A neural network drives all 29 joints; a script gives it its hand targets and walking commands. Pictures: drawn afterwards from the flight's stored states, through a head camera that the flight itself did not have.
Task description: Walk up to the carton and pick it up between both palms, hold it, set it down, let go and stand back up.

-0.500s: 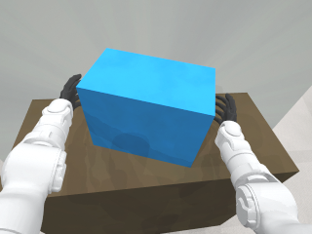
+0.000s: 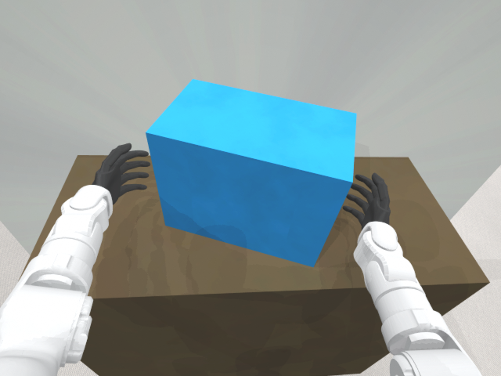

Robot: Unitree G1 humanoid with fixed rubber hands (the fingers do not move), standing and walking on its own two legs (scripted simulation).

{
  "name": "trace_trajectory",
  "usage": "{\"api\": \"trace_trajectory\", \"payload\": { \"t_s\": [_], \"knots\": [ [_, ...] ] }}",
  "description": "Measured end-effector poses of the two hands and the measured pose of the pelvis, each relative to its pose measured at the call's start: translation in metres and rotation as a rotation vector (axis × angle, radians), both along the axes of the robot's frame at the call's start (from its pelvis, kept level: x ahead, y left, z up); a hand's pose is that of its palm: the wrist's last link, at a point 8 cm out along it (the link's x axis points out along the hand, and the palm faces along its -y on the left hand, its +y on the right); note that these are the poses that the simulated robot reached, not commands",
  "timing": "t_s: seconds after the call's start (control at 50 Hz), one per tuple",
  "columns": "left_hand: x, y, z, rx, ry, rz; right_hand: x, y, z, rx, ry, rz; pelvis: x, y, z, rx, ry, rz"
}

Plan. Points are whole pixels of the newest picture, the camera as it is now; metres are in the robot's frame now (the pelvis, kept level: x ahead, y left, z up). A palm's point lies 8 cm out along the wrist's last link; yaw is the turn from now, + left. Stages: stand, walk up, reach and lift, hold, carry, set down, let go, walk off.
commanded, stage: set down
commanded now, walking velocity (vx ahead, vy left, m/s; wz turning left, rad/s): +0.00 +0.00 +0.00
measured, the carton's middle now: (253, 173) +0.45 -0.05 +0.08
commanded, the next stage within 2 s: none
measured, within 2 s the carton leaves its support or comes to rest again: neither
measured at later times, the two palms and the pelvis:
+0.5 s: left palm (77, 225) +0.36 +0.24 +0.07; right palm (379, 251) +0.27 -0.22 +0.07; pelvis -0.01 +0.00 +0.00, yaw +0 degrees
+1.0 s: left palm (47, 300) +0.25 +0.26 +0.05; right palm (395, 298) +0.19 -0.21 +0.08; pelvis +0.00 +0.00 +0.00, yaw +0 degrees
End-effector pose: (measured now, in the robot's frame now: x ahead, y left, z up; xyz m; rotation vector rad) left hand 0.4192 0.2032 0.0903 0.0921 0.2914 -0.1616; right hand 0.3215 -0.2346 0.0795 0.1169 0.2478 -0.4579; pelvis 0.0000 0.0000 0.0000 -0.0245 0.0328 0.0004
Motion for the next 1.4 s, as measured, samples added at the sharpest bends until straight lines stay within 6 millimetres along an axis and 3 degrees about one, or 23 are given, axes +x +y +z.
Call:
{"api": "trace_trajectory", "payload": {
  "t_s": [0.2, 0.38, 0.52, 0.62, 0.88, 1.12, 1.4],
  "knots": [
    [-0.039, 0.027, -0.022, 0.031, 0.068, 0.019, -0.024, 0.010, -0.005, 0.003, 0.031, 0.020, -0.010, 0.001, 0.000, -0.002, -0.014, 0.000],
    [-0.048, 0.035, -0.012, 0.032, 0.024, 0.007, -0.031, 0.015, 0.004, 0.002, 0.024, 0.042, -0.009, 0.002, 0.000, -0.003, -0.014, 0.000],
    [-0.066, 0.039, -0.018, 0.004, 0.063, -0.003, -0.058, 0.012, -0.007, 0.001, 0.074, 0.020, -0.007, 0.002, 0.000, -0.004, -0.023, -0.001],
    [-0.086, 0.045, -0.026, 0.001, 0.082, 0.007, -0.078, 0.013, -0.008, -0.004, 0.090, 0.022, -0.007, 0.002, 0.000, -0.004, -0.025, -0.001],
    [-0.140, 0.058, -0.035, 0.007, 0.086, 0.037, -0.106, 0.024, -0.002, -0.018, 0.114, 0.063, -0.006, 0.002, 0.000, -0.004, -0.043, -0.001],
    [-0.190, 0.056, -0.041, -0.003, 0.117, 0.039, -0.144, 0.025, 0.001, -0.035, 0.177, 0.064, 0.001, 0.001, 0.001, -0.002, -0.054, -0.002],
    [-0.212, 0.056, -0.039, -0.001, 0.102, 0.065, -0.144, 0.028, 0.004, -0.039, 0.195, 0.111, 0.007, -0.002, 0.001, -0.001, -0.054, -0.004]
  ]
}}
